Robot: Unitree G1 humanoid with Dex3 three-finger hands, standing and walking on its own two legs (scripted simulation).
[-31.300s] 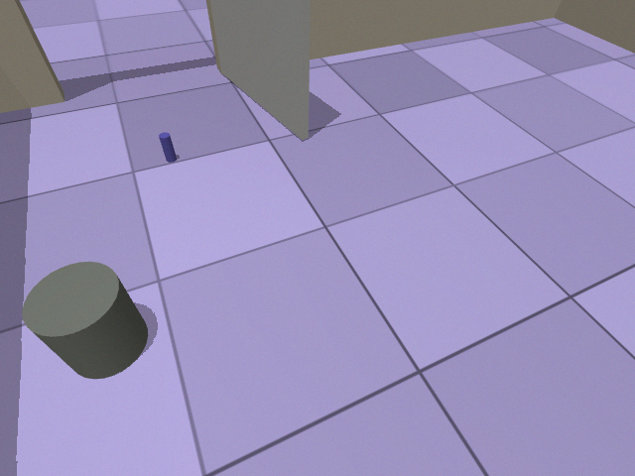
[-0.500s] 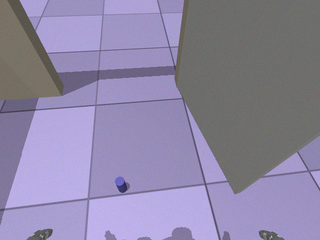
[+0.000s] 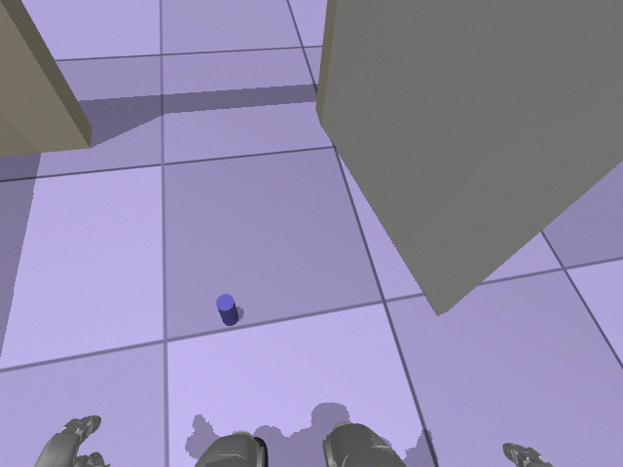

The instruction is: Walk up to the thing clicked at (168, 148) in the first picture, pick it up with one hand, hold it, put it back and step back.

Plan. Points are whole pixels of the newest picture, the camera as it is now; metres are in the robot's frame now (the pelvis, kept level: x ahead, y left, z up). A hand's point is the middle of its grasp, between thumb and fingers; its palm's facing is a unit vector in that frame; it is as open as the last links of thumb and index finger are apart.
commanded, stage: step back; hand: left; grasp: from the side
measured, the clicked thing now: (228, 310) +0.53 +0.19 -0.69
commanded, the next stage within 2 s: none
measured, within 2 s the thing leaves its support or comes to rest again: neither
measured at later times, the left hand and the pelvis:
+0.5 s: hand out of the picture -0.01 +0.26 -0.15, palm faces +0.02 -0.93 -0.38, open 7.4 cm; pelvis -0.14 -0.01 -0.01, yaw +2 degrees
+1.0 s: hand out of the picture -0.24 +0.22 -0.14, palm faces -0.05 -0.91 -0.41, open 7.3 cm; pelvis -0.31 -0.05 -0.01, yaw -3 degrees
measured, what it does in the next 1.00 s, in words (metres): walks backwards: right foot, then left foot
